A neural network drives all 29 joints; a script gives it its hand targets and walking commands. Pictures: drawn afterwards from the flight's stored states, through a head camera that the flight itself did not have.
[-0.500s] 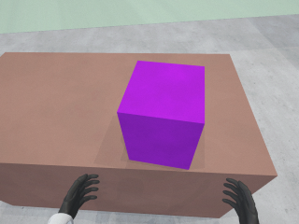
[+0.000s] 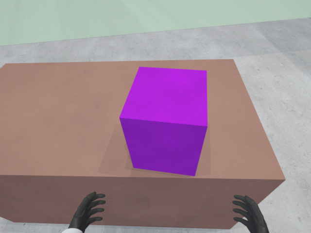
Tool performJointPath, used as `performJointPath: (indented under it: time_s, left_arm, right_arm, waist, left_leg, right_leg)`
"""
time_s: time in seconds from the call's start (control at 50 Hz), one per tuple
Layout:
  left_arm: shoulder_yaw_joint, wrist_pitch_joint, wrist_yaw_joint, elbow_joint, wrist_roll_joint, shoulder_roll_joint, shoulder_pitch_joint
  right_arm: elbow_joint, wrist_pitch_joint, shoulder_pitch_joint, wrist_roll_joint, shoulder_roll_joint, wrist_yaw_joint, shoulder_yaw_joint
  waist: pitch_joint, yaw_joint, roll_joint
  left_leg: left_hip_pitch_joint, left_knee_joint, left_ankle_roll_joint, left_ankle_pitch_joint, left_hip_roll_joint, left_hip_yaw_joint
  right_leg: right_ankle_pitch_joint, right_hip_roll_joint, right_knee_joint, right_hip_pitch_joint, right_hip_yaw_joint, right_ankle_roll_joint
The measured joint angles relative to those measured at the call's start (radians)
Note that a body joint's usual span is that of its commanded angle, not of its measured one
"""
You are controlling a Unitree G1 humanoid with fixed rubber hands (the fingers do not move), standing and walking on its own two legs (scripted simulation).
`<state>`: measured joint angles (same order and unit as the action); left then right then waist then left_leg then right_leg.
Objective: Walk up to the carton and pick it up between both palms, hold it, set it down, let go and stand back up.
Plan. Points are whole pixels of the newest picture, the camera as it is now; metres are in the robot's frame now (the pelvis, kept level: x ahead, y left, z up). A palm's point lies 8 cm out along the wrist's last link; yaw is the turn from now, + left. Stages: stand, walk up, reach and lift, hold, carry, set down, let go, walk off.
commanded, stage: set down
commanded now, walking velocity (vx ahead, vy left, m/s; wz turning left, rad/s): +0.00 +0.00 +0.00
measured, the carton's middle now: (167, 122) +0.42 +0.01 +0.03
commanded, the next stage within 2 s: let go in 1.18 s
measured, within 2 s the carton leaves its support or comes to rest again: neither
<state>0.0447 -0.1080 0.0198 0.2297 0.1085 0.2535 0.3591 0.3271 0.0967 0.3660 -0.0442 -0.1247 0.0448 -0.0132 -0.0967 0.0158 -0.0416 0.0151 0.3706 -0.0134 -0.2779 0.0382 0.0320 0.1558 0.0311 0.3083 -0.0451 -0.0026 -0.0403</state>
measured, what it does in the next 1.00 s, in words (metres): stands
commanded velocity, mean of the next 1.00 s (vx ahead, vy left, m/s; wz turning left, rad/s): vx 0.00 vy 0.00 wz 0.00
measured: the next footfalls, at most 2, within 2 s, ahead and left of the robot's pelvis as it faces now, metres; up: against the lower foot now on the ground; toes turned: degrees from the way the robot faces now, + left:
none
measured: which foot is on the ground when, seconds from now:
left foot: down 0.00-1.00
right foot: down 0.00-1.00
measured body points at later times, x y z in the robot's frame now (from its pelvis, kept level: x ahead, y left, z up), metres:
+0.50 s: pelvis -0.01 -0.01 +0.00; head -0.01 -0.01 +0.45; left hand +0.15 +0.22 -0.08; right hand +0.16 -0.22 -0.08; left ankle -0.04 +0.12 -0.75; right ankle +0.02 -0.15 -0.75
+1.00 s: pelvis +0.00 -0.01 +0.00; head +0.00 -0.01 +0.45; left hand +0.16 +0.21 -0.09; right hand +0.15 -0.24 -0.10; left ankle -0.04 +0.12 -0.75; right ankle +0.02 -0.15 -0.75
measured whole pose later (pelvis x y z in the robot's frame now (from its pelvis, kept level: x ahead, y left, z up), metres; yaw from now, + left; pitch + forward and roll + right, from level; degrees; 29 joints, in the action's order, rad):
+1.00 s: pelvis +0.00 -0.01 +0.00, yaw -1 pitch -5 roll -1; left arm 0.02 -0.16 -0.03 0.50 0.02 0.18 0.21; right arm 0.73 0.19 0.19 0.03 -0.18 -0.03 -0.05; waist -0.10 0.01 -0.03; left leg -0.02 0.41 -0.02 -0.29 0.05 0.05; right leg 0.18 0.02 0.37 -0.10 0.01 -0.03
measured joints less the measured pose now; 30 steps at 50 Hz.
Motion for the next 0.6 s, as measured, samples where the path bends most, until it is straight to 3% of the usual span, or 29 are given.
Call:
performJointPath:
  time_s: [0.14,0.6]
  left_arm:
    - [-0.007,-0.011,-0.008,0.085,-0.009,-0.004,-0.051]
    - [-0.018,-0.043,-0.032,0.186,-0.051,-0.027,-0.104]
  right_arm:
    - [0.067,-0.008,-0.038,0.027,-0.004,-0.012,-0.01]
    - [0.249,0.035,-0.113,0.064,-0.014,-0.043,-0.024]
  waist:
    - [-0.004,-0.001,0.011]
    - [-0.008,0.003,0.019]
  left_leg:
    - [-0.012,0.003,-0.003,0.008,0.0,-0.001]
    - [-0.035,0.032,-0.013,-0.005,0.009,-0.005]
  right_leg:
    - [0.004,0.0,0.024,-0.021,0.0,0.004]
    - [0.024,-0.008,0.066,-0.051,-0.003,0.013]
